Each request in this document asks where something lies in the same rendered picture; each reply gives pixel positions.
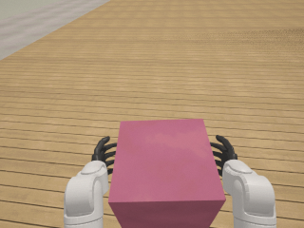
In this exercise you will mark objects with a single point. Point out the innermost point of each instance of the carton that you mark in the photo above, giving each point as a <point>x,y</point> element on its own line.
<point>165,175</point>

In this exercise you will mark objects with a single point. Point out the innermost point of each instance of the right robot forearm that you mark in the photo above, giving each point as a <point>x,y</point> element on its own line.
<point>253,196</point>

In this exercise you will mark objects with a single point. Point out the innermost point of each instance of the robot right hand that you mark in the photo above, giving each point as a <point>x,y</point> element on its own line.
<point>228,152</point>

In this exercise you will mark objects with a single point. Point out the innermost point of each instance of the left robot forearm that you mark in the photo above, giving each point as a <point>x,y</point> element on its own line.
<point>84,197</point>

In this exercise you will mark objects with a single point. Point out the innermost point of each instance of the robot left hand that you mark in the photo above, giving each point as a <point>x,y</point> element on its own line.
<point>100,155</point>

